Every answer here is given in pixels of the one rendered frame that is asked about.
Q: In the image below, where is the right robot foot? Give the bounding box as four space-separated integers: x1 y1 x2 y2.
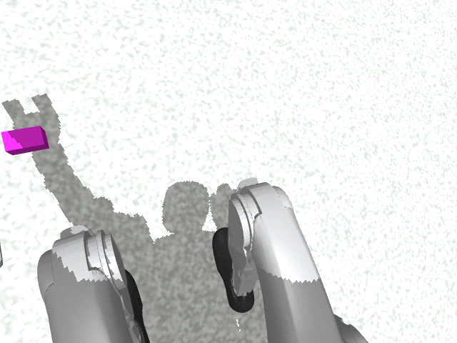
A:
212 227 254 313

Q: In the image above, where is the small box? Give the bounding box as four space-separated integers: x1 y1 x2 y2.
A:
1 126 49 155

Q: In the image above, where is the left robot foot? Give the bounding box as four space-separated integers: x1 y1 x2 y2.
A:
125 270 150 343

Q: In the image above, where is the right robot hand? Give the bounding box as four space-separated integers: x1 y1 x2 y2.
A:
334 314 368 343

